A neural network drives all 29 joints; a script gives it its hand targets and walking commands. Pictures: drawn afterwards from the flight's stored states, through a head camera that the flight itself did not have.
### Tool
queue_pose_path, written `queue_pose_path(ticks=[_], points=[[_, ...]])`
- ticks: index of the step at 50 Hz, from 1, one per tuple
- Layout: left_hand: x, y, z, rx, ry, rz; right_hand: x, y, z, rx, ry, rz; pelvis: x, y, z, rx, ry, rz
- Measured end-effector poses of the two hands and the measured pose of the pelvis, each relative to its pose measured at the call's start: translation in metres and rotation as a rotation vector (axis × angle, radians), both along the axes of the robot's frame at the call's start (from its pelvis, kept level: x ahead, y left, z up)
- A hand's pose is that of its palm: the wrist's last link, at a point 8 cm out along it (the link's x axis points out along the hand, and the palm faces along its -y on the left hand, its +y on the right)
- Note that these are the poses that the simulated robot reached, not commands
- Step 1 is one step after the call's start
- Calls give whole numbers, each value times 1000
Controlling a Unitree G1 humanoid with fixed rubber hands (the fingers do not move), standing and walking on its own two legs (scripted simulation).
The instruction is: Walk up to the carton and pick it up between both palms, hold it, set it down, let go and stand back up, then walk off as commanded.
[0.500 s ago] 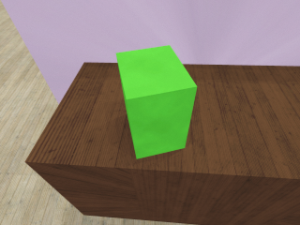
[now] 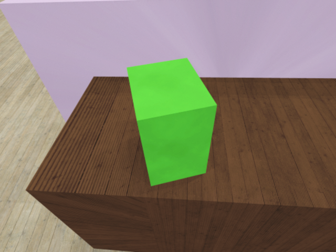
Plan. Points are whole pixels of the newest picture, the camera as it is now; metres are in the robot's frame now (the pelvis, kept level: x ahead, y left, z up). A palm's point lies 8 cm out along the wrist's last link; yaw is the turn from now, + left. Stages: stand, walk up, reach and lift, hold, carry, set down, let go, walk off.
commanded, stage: walk up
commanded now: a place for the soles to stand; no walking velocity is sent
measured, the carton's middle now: (168, 123) +0.48 +0.03 +0.05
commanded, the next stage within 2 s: reach and lift in 0.72 s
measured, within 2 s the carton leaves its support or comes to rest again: neither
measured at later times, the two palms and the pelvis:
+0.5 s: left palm out of the picture +0.09 +0.32 -0.09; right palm out of the picture +0.07 -0.31 -0.10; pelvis +0.00 +0.00 +0.00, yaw +0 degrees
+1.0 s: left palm (69, 245) +0.19 +0.27 -0.06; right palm out of the picture +0.14 -0.29 -0.10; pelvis +0.00 +0.00 -0.01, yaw +0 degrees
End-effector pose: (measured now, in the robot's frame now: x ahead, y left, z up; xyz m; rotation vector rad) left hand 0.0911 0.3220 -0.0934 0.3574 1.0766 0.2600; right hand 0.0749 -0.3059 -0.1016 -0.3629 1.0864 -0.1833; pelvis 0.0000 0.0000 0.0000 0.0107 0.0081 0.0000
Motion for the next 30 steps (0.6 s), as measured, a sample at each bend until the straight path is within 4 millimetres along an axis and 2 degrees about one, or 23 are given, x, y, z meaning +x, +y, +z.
queue_pose_path(ticks=[30], points=[[-4,0,0,0,0,4,0,0,1,2,-11,0,-3,-1,0,1,-4,0]])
